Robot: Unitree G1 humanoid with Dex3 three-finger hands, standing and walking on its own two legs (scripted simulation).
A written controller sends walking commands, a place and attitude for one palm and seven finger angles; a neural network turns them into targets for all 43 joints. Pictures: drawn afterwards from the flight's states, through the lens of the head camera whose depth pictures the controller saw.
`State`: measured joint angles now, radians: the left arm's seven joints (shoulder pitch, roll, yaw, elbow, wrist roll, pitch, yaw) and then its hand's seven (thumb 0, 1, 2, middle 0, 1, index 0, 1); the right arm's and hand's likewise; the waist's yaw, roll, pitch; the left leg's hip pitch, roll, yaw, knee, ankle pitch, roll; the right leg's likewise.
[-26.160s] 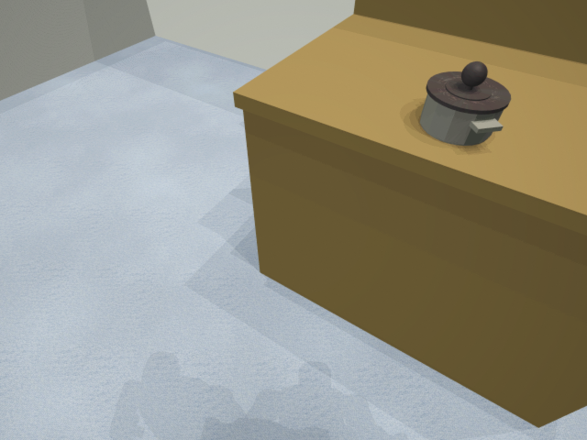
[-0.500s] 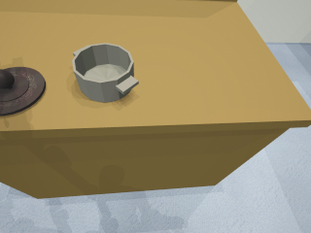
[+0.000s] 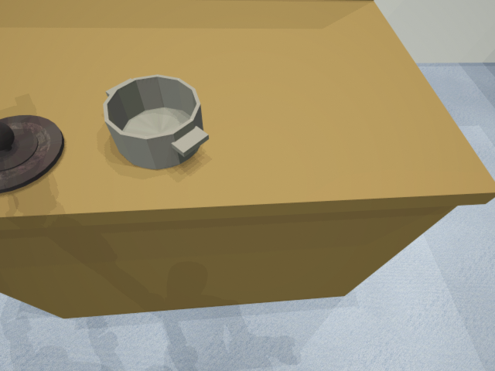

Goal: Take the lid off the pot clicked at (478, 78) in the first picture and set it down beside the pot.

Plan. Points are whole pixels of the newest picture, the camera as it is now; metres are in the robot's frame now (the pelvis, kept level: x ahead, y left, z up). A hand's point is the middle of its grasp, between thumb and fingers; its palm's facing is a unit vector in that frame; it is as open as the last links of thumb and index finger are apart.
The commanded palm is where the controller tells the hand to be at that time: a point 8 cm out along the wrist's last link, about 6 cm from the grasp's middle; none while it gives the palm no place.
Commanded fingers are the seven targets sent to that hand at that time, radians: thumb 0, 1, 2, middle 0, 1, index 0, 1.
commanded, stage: draw the hand back to the body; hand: left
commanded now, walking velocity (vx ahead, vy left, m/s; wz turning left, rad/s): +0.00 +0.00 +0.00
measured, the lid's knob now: out of the picture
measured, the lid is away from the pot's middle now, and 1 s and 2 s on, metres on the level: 0.24 0.24 0.24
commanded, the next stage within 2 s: none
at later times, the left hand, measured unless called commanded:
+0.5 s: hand out of the picture +0.45 +0.35 +0.26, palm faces -0.16 -0.07 -0.98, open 11.0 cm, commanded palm +0.42 +0.35 +0.32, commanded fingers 0.00 -0.09 0.82 -0.43 -0.71 -0.43 -0.71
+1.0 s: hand out of the picture +0.40 +0.27 +0.31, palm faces +0.52 -0.83 -0.21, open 10.4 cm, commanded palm +0.33 +0.31 +0.31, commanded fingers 0.00 0.33 0.85 -0.33 -0.54 -0.33 -0.54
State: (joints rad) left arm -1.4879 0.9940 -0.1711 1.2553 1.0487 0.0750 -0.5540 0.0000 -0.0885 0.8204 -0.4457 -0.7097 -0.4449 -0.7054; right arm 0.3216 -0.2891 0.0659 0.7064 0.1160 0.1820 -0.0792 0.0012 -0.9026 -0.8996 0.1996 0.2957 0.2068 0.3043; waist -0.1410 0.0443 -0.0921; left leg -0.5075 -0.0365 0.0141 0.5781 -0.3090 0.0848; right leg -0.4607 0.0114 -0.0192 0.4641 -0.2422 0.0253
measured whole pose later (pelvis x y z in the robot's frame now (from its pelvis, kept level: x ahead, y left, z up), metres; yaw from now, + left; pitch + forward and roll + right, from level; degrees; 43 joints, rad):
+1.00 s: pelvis +0.01 -0.03 +0.01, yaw -1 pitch +2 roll -1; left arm -0.60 0.61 0.44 0.36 -0.03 -0.08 0.05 0.00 0.09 0.84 -0.40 -0.63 -0.40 -0.63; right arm 0.26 -0.28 0.03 0.62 0.05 0.05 -0.04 0.01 -0.90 -0.90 0.20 0.30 0.21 0.30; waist -0.02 0.04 -0.02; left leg -0.17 -0.01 0.03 0.41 -0.27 0.04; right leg -0.15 0.04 0.00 0.34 -0.22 -0.01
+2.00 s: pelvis -0.02 -0.05 +0.02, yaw +0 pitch -6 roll +0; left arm 0.13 0.40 0.45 -0.40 -0.13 -0.13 0.06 0.01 0.89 0.90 -0.21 -0.30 -0.21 -0.30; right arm 0.15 -0.23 0.03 0.70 0.00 -0.08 -0.06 0.01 -0.90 -0.90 0.20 0.30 0.20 0.30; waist 0.06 0.07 0.02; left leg -0.04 0.01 0.01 0.35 -0.22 0.01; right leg -0.03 0.06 -0.01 0.31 -0.18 -0.05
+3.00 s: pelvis -0.07 +0.00 +0.00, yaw -2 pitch +2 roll -1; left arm 0.44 0.50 0.60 -0.79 -0.08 -0.25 0.12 0.01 0.88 0.90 -0.22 -0.30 -0.22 -0.30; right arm 0.24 -0.21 -0.01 0.57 0.01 -0.04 -0.05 0.01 -0.90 -0.90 0.20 0.30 0.20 0.30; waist 0.01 -0.01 -0.02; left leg -0.37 -0.06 0.07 0.55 -0.22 0.09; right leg -0.26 0.00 0.02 0.57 -0.34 0.01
